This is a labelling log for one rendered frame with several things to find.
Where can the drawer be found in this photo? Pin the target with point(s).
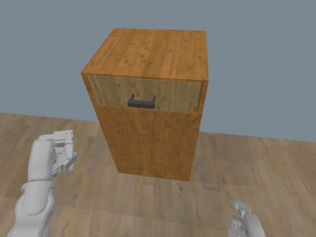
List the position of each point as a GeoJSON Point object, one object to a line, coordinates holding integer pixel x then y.
{"type": "Point", "coordinates": [171, 96]}

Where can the handle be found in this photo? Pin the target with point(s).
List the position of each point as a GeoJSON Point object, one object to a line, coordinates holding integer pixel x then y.
{"type": "Point", "coordinates": [141, 104]}

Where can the left robot forearm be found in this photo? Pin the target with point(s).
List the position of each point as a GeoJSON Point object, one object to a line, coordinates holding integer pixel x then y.
{"type": "Point", "coordinates": [34, 209]}

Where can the cabinet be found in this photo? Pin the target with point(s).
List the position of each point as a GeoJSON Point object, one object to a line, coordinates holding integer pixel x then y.
{"type": "Point", "coordinates": [151, 143]}

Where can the robot right hand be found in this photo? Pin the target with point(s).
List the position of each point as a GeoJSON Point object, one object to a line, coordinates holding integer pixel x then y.
{"type": "Point", "coordinates": [249, 226]}

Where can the robot left hand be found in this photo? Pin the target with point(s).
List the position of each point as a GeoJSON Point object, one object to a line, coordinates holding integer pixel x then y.
{"type": "Point", "coordinates": [43, 154]}

